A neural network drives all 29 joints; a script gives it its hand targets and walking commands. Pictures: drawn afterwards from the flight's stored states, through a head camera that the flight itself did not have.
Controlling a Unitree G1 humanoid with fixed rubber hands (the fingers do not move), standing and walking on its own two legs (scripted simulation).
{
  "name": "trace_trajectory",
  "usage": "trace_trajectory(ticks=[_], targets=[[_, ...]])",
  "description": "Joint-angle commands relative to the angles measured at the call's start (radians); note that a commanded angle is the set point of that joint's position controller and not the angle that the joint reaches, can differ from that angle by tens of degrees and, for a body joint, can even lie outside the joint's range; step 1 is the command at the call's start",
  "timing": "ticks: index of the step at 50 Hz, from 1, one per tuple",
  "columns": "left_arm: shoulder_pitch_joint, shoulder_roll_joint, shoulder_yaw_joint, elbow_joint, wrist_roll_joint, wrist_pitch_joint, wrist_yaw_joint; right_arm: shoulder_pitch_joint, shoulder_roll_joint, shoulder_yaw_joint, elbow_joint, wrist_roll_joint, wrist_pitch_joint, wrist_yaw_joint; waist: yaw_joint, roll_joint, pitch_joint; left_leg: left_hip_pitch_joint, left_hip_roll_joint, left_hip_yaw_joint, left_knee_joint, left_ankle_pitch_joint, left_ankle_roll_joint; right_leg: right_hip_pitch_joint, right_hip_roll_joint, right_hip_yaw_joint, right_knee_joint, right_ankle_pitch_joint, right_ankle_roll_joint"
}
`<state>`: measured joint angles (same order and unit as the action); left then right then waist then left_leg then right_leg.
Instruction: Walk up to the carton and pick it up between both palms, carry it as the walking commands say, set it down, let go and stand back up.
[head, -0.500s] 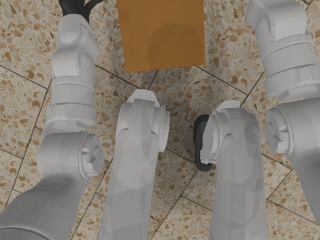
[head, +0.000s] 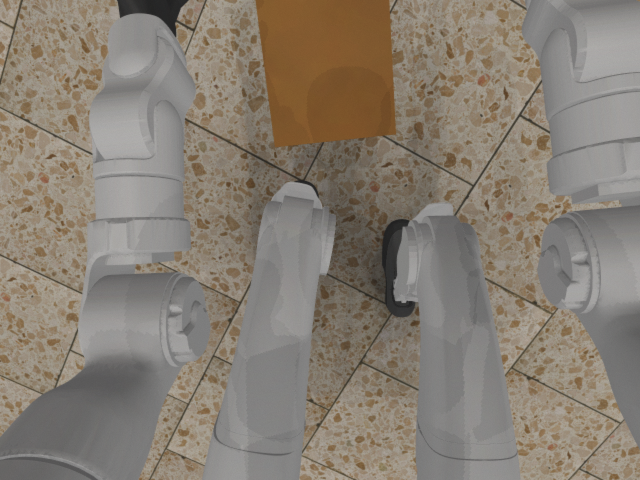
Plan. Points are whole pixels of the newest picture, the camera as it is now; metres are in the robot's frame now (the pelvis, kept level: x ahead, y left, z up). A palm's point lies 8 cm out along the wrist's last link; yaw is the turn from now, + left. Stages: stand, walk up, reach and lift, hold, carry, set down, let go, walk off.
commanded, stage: set down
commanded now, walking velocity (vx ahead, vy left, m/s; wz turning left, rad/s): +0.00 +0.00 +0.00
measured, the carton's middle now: (325, 42) +0.53 +0.08 -0.41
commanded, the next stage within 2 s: let go in 0.50 s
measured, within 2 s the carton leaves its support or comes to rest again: neither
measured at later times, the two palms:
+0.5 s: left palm out of the picture +0.47 +0.24 +0.00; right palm out of the picture +0.55 -0.09 +0.00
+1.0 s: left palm out of the picture +0.34 +0.26 +0.11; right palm out of the picture +0.41 -0.15 +0.09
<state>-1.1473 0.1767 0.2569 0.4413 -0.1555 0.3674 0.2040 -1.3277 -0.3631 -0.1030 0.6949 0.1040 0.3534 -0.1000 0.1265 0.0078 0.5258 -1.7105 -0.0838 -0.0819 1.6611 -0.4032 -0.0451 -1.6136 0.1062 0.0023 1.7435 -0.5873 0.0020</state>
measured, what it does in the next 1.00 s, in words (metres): rises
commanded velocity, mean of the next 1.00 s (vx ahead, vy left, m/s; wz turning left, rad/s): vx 0.00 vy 0.00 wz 0.00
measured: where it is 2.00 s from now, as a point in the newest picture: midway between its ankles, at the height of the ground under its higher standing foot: (347, 266)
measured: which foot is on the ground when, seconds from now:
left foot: down 0.00-1.00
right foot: down 0.00-1.00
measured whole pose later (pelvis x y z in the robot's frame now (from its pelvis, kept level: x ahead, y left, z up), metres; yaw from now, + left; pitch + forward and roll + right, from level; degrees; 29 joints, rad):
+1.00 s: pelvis +0.06 +0.01 +0.19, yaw +2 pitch +14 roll -1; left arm -0.25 0.23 0.08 0.35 -0.02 0.23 -0.04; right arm -0.37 -0.12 -0.15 0.45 -0.07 0.23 -0.10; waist 0.10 0.02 0.25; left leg -0.84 -0.07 -0.09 0.86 -0.25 -0.01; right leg -0.75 0.06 0.06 0.90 -0.39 0.00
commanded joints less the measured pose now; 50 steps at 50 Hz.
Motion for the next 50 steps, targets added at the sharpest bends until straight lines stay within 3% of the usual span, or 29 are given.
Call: trace_trajectory(ticks=[1,2,4,7,8,9,10,15,18,19,21,22,23,25,27,28,30,31,32,33,35,38,43,44,45,46,48,49,50], targets=[[-0.197,0.207,0.087,-0.191,0.050,-0.026,0.010,-0.350,-0.110,0.042,-0.239,0.038,-0.020,0.012,0.138,-0.102,-2.179,0.959,-0.013,0.143,-0.244,0.452,-0.006,0.587,0.027,0.005,-0.312,0.317,0.008],[-0.192,0.215,0.098,-0.272,0.052,-0.028,0.006,-0.335,-0.106,0.046,-0.284,0.041,-0.014,0.015,0.154,-0.112,-2.264,0.972,-0.018,0.152,-0.251,0.504,-0.007,0.714,0.024,0.029,-0.335,0.398,0.009],[-0.203,0.181,0.060,-0.200,0.044,-0.034,-0.002,-0.304,-0.110,0.014,-0.192,0.031,-0.017,0.008,0.115,-0.079,-2.107,0.949,-0.015,0.150,-0.304,0.488,-0.009,0.685,0.028,0.022,-0.365,0.385,0.008],[-0.194,0.172,0.038,-0.265,0.005,-0.045,-0.021,-0.243,-0.130,-0.009,-0.222,0.001,-0.030,0.000,0.076,-0.087,-2.162,1.012,-0.014,0.131,-0.348,0.577,-0.009,0.757,0.024,0.034,-0.410,0.498,0.007],[-0.123,0.131,0.008,-0.186,-0.011,-0.044,-0.027,-0.221,-0.105,-0.001,-0.228,0.006,-0.041,-0.002,0.063,-0.108,-2.117,1.031,-0.008,0.121,-0.372,0.606,-0.006,0.758,0.027,0.016,-0.426,0.511,0.011],[-0.180,0.146,0.006,-0.215,-0.010,-0.058,-0.036,-0.239,-0.126,-0.012,-0.223,0.005,-0.048,-0.005,0.055,-0.044,-2.103,1.064,-0.014,0.131,-0.371,0.608,-0.004,0.732,0.021,0.041,-0.456,0.492,0.005],[-0.181,0.134,-0.006,-0.221,-0.016,-0.057,-0.045,-0.247,-0.104,-0.028,-0.221,-0.015,-0.047,0.002,0.050,-0.063,-2.131,1.137,-0.016,0.111,-0.403,0.627,-0.013,0.723,0.026,0.014,-0.475,0.482,0.009],[-0.180,0.108,-0.002,-0.131,-0.018,-0.081,-0.062,-0.260,-0.107,-0.061,-0.167,-0.049,-0.078,0.007,0.023,-0.063,-1.986,1.113,-0.005,0.111,-0.496,0.548,-0.016,0.739,0.015,0.018,-0.587,0.421,0.006],[-0.193,0.146,0.035,-0.116,0.007,-0.084,-0.047,-0.307,-0.108,-0.033,-0.195,-0.023,-0.083,0.013,0.070,-0.121,-2.093,1.163,0.000,0.126,-0.551,0.495,-0.004,0.875,0.013,0.030,-0.639,0.386,0.018],[-0.219,0.099,0.006,-0.082,-0.002,-0.083,-0.046,-0.337,-0.103,-0.046,-0.169,-0.034,-0.091,0.016,0.025,-0.115,-1.987,1.169,0.006,0.097,-0.567,0.495,-0.012,0.785,0.010,0.009,-0.639,0.370,0.012],[-0.284,0.116,0.030,-0.053,0.071,-0.098,-0.044,-0.326,-0.123,-0.106,-0.052,-0.087,-0.101,0.021,0.010,-0.056,-1.860,1.145,0.011,0.096,-0.611,0.357,-0.028,0.710,0.000,0.008,-0.676,0.249,0.010],[-0.268,0.119,0.054,0.012,0.101,-0.107,-0.042,-0.313,-0.083,-0.088,0.008,-0.085,-0.101,0.027,0.042,-0.042,-1.791,1.103,0.013,0.104,-0.619,0.320,-0.027,0.695,-0.009,0.009,-0.683,0.211,0.006],[-0.270,0.125,0.075,0.038,0.132,-0.117,-0.043,-0.271,-0.106,-0.136,0.044,-0.126,-0.111,0.028,0.002,-0.039,-1.728,1.101,0.019,0.101,-0.640,0.255,-0.036,0.646,-0.012,-0.001,-0.698,0.167,0.009],[-0.209,0.085,0.064,0.068,0.151,-0.141,-0.052,-0.205,-0.047,-0.112,0.032,-0.112,-0.133,0.037,0.010,-0.024,-1.750,1.139,0.020,0.106,-0.638,0.330,-0.027,0.717,-0.016,0.009,-0.718,0.238,0.002],[-0.020,0.108,0.064,-0.023,0.189,-0.159,-0.063,-0.001,0.003,-0.079,-0.016,-0.159,-0.139,0.024,0.013,-0.083,-1.983,1.285,0.003,0.112,-0.641,0.416,-0.036,0.887,-0.008,-0.005,-0.735,0.344,0.024],[-0.007,0.072,0.012,-0.017,0.177,-0.163,-0.072,-0.050,-0.033,-0.107,-0.091,-0.171,-0.144,0.011,0.013,-0.054,-2.011,1.297,0.007,0.112,-0.634,0.409,-0.034,0.891,-0.006,0.001,-0.732,0.329,0.021],[0.111,0.144,0.026,-0.151,0.215,-0.157,-0.095,0.113,0.015,-0.064,-0.164,-0.149,-0.116,-0.012,0.049,-0.023,-2.085,1.413,-0.002,0.132,-0.661,0.429,-0.030,1.006,-0.006,0.014,-0.757,0.367,0.029],[0.188,0.161,0.029,-0.235,0.214,-0.156,-0.103,0.099,0.036,-0.041,-0.313,-0.146,-0.107,-0.028,0.091,-0.052,-2.169,1.458,-0.005,0.125,-0.662,0.502,-0.021,1.061,0.001,0.024,-0.759,0.439,0.031],[0.069,0.214,0.052,-0.199,0.213,-0.147,-0.122,-0.005,0.057,-0.047,-0.292,-0.135,-0.086,-0.045,0.104,-0.029,-1.975,1.310,-0.003,0.142,-0.664,0.422,-0.012,1.012,-0.022,0.053,-0.785,0.391,0.036],[0.121,0.211,0.027,-0.287,0.200,-0.144,-0.137,0.038,0.040,-0.072,-0.359,-0.151,-0.082,-0.065,0.074,-0.043,-2.024,1.346,-0.001,0.135,-0.692,0.401,-0.005,1.094,-0.015,0.056,-0.813,0.385,0.029],[0.224,0.211,0.013,-0.342,0.211,-0.129,-0.163,0.152,0.074,-0.057,-0.490,-0.134,-0.076,-0.079,0.087,0.010,-1.955,1.412,0.007,0.128,-0.743,0.398,0.002,1.113,-0.025,0.059,-0.837,0.400,0.024],[0.461,0.170,-0.131,-0.444,0.147,-0.122,-0.202,0.465,0.064,-0.054,-0.594,-0.154,-0.082,-0.082,-0.035,0.093,-1.994,1.589,0.002,0.089,-0.758,0.450,-0.016,1.201,-0.033,0.031,-0.870,0.464,0.001],[0.575,0.176,-0.111,-0.337,0.134,-0.149,-0.246,0.599,0.105,-0.105,-0.521,-0.164,-0.127,-0.029,-0.059,0.026,-1.431,1.490,0.038,0.050,-0.846,0.223,0.001,0.973,-0.044,0.033,-0.956,0.263,-0.006],[0.816,0.126,-0.145,-0.339,0.145,-0.163,-0.250,0.870,0.177,-0.065,-0.512,-0.176,-0.148,-0.014,-0.065,0.031,-1.493,1.625,0.040,0.017,-0.877,0.296,-0.001,1.054,-0.050,0.007,-0.965,0.329,-0.004],[0.674,0.133,-0.158,-0.259,0.130,-0.178,-0.249,0.677,0.131,-0.070,-0.457,-0.166,-0.172,-0.001,-0.038,0.018,-1.259,1.466,0.042,0.041,-0.888,0.178,-0.003,0.964,-0.060,0.015,-0.982,0.221,-0.010],[0.891,0.062,-0.205,-0.281,0.122,-0.201,-0.259,0.893,0.137,-0.063,-0.445,-0.200,-0.190,0.008,-0.075,0.003,-1.289,1.550,0.049,0.020,-0.925,0.236,-0.009,1.037,-0.053,0.003,-0.998,0.284,-0.010],[0.852,0.089,-0.190,-0.169,0.148,-0.229,-0.256,0.829,0.113,-0.069,-0.315,-0.212,-0.230,0.035,-0.050,0.019,-1.032,1.460,0.059,0.044,-0.981,0.151,-0.028,0.884,-0.059,0.006,-1.052,0.185,-0.025],[1.007,0.042,-0.236,-0.147,0.149,-0.250,-0.265,1.009,0.139,-0.068,-0.256,-0.213,-0.242,0.046,-0.068,0.044,-1.006,1.500,0.063,0.043,-1.007,0.185,-0.036,0.936,-0.060,0.002,-1.061,0.213,-0.023],[0.768,0.066,-0.215,-0.054,0.118,-0.245,-0.262,0.777,0.110,-0.099,-0.171,-0.205,-0.241,0.056,-0.094,0.011,-0.797,1.358,0.076,0.049,-1.009,0.010,-0.033,0.791,-0.067,0.009,-1.070,0.075,-0.027]])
